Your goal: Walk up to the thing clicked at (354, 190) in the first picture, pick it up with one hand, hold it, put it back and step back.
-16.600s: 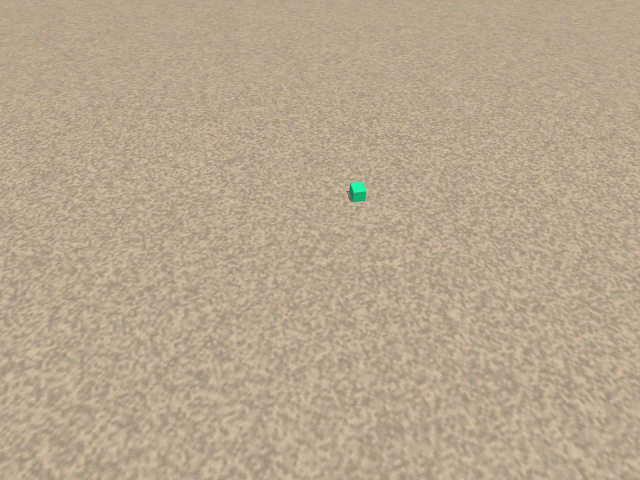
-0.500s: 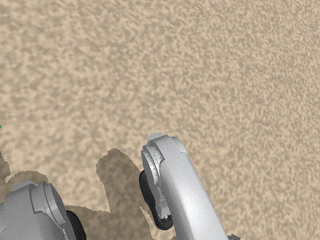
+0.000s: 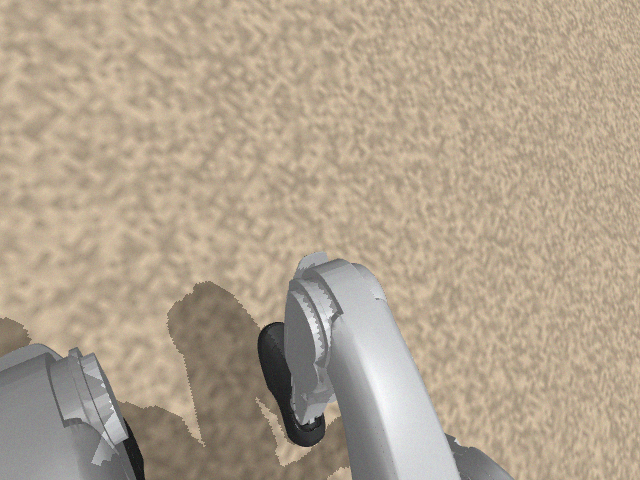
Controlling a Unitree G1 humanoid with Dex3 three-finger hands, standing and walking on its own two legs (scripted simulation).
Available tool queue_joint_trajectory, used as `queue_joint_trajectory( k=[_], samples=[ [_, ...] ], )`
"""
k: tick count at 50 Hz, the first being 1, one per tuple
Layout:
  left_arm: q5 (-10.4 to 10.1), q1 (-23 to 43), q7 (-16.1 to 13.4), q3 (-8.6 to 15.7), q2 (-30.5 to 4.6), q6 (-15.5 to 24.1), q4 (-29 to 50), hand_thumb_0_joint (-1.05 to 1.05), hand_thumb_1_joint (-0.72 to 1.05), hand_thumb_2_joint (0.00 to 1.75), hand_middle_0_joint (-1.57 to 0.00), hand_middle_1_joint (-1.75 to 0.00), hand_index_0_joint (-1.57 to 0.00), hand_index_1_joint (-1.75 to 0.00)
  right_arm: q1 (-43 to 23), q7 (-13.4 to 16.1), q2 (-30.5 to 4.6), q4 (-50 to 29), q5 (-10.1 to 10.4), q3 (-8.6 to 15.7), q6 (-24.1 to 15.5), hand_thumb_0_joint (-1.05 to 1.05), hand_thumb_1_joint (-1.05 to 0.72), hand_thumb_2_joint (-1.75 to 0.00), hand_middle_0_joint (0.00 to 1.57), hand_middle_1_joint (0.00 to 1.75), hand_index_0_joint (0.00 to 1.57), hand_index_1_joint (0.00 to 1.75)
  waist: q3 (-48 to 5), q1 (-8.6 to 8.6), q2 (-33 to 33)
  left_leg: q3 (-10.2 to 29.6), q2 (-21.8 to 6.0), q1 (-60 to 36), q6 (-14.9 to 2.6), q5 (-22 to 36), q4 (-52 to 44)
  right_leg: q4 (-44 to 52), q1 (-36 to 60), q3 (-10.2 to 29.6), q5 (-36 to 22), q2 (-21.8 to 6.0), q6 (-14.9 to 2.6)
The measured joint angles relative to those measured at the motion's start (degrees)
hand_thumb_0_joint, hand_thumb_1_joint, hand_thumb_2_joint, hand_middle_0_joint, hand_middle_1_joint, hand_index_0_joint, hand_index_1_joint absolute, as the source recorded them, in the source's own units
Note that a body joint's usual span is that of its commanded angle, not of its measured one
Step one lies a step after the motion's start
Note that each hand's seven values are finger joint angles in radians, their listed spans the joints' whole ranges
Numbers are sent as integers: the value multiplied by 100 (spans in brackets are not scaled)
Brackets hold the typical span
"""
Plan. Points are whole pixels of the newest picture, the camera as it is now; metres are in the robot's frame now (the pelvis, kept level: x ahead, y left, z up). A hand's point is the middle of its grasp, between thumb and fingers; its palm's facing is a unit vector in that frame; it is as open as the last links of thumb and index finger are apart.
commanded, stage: rest palm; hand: left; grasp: from above
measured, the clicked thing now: out of the picture +0.49 +0.33 -0.29
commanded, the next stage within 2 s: close in 1.34 s
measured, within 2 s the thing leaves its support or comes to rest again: neither
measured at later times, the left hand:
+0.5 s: hand out of the picture +0.48 +0.32 -0.25, palm faces -0.35 -0.32 -0.88, open 14.2 cm
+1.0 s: hand out of the picture +0.48 +0.31 -0.26, palm faces -0.35 -0.31 -0.88, open 14.0 cm
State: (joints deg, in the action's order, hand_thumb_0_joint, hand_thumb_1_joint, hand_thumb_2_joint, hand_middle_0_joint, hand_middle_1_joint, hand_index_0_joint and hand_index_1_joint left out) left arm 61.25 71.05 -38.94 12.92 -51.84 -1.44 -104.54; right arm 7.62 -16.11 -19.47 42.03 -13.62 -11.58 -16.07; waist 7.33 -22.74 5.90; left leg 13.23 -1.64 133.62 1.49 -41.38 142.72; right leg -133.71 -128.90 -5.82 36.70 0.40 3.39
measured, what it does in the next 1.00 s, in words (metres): stands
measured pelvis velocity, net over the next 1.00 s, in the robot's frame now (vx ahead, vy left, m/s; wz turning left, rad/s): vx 0.00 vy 0.01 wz -0.05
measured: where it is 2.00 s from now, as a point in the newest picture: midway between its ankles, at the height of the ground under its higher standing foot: (220, 449)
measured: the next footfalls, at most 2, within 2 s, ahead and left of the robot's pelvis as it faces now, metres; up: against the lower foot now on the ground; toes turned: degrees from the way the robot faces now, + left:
none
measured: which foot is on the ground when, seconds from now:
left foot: down 0.00-1.00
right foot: down 0.00-1.00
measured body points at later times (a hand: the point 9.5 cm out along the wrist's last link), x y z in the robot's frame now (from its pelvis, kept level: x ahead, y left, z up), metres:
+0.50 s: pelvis +0.00 +0.01 +0.00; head +0.31 +0.11 +0.31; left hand +0.50 +0.33 -0.20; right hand -0.01 -0.23 -0.05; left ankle +0.06 +0.13 -0.28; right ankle +0.12 -0.13 -0.28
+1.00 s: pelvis +0.00 +0.01 +0.00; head +0.31 +0.11 +0.30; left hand +0.50 +0.33 -0.21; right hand -0.01 -0.23 -0.04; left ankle +0.06 +0.13 -0.28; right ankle +0.12 -0.13 -0.28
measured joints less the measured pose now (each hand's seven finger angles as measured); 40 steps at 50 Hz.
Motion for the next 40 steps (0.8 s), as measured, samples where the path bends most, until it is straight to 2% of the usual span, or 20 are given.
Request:
queue_joint_trajectory(
  k=[3, 7, 14, 19, 26, 34, 40],
  samples=[
    [-31, 208, -31, 36, -130, -197, -80, 0, -51, 97, -18, -89, -15, -92, -10, -120, -54, -9, -39, -54, -65, 0, -91, -90, 19, 30, 20, 30, 75, -121, -30, 2, -10, 35, -39, -32, 18, 18, -5, -4, 22, 11, 24],
    [-88, 307, 97, 111, -282, -369, -28, 0, -49, 95, -18, -91, -16, -92, 79, -229, -94, -64, -9, -154, -50, 0, -91, -90, 19, 30, 20, 30, 150, -233, -111, 7, -33, 82, -90, -86, 37, 47, -24, -10, 52, 33, 73],
    [-167, 153, 414, 96, -402, -547, 48, 0, -51, 95, -15, -94, -13, -95, 316, -263, -38, -117, 80, -349, 48, 0, -91, -90, 19, 30, 20, 30, 172, -278, -152, 16, -62, 106, -110, -141, 54, 55, -55, -15, 75, 58, 104],
    [-221, 132, 531, 33, -546, -473, -41, 0, -53, 97, -14, -95, -12, -97, 364, -211, -13, -146, 66, -454, 8, 0, -91, -90, 20, 30, 20, 30, 253, -281, -60, 33, -47, 107, -108, -105, 76, 40, -42, -27, 47, 56, 109],
    [-100, 237, 474, -136, -708, -242, -38, 0, -54, 97, -13, -96, -11, -98, 303, -185, -82, -195, 7, -495, -117, 0, -91, -90, 20, 30, 20, 30, 430, -269, 90, 79, -31, 88, -121, -85, 144, 17, 18, -63, 24, 63, 96],
    [17, 318, 345, -96, -749, -269, -76, 0, -52, 97, -14, -95, -12, -96, 258, -219, -159, -281, -3, -532, -108, 0, -91, -90, 19, 30, 20, 30, 396, -326, 132, 128, -31, 77, -133, -124, 147, 67, 69, -114, 44, 70, 82],
    [12, 340, 322, -85, -852, -330, -213, 0, -52, 96, -14, -95, -12, -96, 228, -238, -211, -394, -13, -598, -122, 0, -91, -90, 19, 30, 20, 30, 440, -401, 139, 143, -31, 54, -149, -112, 145, 91, 110, -128, 30, 75, 100]
  ],
)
